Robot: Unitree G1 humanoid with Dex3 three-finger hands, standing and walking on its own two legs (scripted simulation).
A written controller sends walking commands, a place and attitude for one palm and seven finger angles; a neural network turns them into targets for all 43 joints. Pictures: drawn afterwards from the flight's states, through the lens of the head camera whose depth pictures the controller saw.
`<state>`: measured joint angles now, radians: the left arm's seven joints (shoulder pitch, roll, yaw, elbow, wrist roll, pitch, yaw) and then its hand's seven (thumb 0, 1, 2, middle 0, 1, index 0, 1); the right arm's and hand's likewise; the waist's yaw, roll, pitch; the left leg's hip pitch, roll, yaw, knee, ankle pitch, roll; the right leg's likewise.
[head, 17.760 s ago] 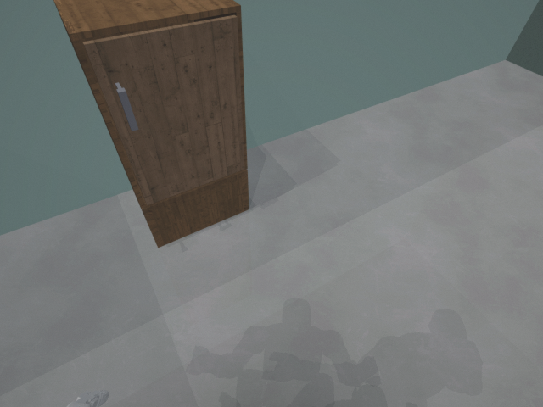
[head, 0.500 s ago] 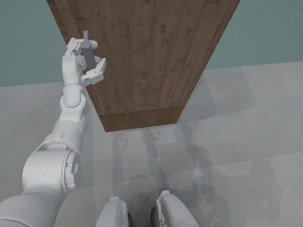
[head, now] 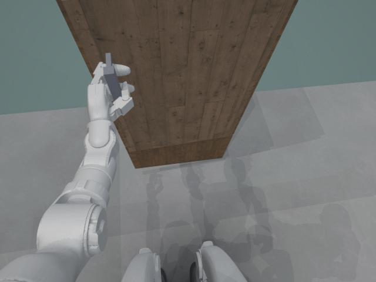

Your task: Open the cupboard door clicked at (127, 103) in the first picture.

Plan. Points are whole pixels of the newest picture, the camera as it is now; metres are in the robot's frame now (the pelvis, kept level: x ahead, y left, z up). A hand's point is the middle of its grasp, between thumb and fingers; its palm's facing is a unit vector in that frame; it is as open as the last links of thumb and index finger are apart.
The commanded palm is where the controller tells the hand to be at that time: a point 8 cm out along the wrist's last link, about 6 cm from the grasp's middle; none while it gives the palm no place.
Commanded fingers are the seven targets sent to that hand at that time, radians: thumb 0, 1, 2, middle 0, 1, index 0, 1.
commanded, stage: pull the door open along its arc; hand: left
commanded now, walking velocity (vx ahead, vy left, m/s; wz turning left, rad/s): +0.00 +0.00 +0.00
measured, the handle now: (115, 83) +0.54 +0.12 +0.04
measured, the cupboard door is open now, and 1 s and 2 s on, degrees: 3 38 39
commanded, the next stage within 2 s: open thumb and fingers to let go in 0.82 s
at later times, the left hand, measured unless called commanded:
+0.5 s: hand (167, 167) +0.33 +0.02 +0.05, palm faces +0.21 -0.98 -0.02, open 6.1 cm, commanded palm +0.26 +0.08 +0.05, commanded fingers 0.00 0.90 0.90 -0.40 -1.35 -0.40 -1.35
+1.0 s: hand (192, 187) +0.29 -0.03 +0.05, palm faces +0.26 -0.96 -0.10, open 6.3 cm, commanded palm +0.24 +0.02 +0.05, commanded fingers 0.00 0.55 0.75 -0.38 -1.31 -0.38 -1.31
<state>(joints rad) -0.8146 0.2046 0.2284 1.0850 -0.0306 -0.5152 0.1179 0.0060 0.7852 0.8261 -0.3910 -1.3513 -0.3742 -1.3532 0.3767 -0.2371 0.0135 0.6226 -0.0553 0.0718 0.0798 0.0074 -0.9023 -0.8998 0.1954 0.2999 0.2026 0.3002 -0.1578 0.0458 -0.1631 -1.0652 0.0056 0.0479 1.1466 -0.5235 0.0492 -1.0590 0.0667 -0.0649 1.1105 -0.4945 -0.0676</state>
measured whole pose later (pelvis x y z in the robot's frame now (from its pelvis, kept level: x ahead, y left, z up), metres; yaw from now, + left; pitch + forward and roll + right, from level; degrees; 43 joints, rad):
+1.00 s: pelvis +0.02 -0.08 +0.02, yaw +3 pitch +16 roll +4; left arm 0.21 -0.07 -0.28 0.13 0.08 -0.29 0.52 0.01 0.62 0.78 -0.30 -1.24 -0.36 -1.33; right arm 0.19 -0.22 0.00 0.55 -0.06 -0.06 0.05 0.01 -0.90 -0.90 0.19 0.30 0.20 0.30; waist -0.04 0.04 -0.18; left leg -0.81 -0.04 -0.09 1.05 -0.47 -0.02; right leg -0.81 0.09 -0.09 1.05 -0.53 -0.15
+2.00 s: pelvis -0.03 -0.24 +0.00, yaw +10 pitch +12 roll +18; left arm 0.07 0.16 0.09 0.22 -0.07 -0.27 0.13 -0.01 -0.50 0.30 -0.16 -0.34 0.00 -0.30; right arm 0.10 -0.23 0.00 0.61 -0.02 -0.04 0.00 0.01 -0.90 -0.90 0.20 0.30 0.20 0.30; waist -0.04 -0.07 -0.03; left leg -0.90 -0.03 -0.03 1.22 -0.54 -0.05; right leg -0.87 0.03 -0.14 1.08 -0.49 -0.04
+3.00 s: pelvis -0.12 -0.47 +0.09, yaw -8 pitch -2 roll +1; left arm 0.22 0.15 0.03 0.83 -0.01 0.04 0.02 0.12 -0.54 0.28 -0.16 -0.30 -0.15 -0.30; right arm 0.40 -0.20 -0.02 0.89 -0.03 0.05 -0.03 0.01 -0.91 -0.90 0.19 0.30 0.20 0.30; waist -0.03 0.06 -0.02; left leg -0.32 -0.01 0.08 0.57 -0.30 0.04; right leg -0.29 0.03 0.07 0.58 -0.26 -0.02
